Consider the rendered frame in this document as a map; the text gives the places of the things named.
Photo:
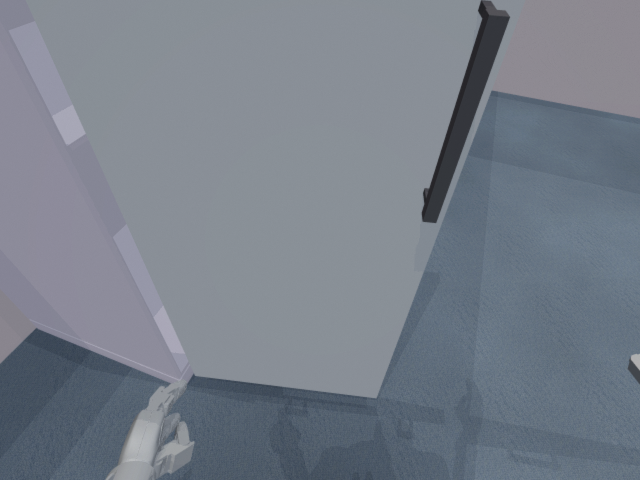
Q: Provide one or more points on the handle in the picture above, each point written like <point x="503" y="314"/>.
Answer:
<point x="487" y="43"/>

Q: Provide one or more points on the left robot hand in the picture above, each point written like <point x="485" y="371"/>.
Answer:
<point x="150" y="428"/>

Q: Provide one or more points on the fridge door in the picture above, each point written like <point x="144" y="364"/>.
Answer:
<point x="269" y="158"/>

